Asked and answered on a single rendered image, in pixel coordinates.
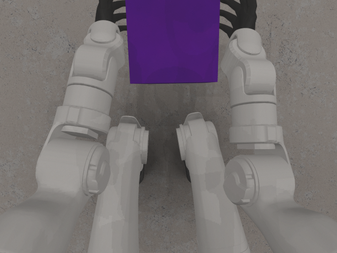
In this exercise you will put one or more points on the right robot shin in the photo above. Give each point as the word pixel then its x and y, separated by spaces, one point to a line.
pixel 210 126

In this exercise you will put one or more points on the robot left hand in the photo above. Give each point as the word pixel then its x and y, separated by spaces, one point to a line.
pixel 105 10

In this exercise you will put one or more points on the robot shin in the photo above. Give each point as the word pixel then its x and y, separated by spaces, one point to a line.
pixel 124 119
pixel 210 126

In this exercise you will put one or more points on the left robot shin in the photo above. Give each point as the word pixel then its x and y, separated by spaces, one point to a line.
pixel 124 119

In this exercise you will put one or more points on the left robot forearm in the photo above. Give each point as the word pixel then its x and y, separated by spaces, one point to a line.
pixel 91 85

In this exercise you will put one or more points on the robot right hand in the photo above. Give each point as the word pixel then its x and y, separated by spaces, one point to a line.
pixel 245 15

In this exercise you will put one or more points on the right robot forearm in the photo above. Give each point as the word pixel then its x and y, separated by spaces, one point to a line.
pixel 252 87

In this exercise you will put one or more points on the robot left upper arm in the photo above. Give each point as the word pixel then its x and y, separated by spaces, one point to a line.
pixel 69 172

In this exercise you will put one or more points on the carton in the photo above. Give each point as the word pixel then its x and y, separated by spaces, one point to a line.
pixel 173 41

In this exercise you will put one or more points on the robot right upper arm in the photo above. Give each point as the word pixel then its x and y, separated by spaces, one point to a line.
pixel 263 185

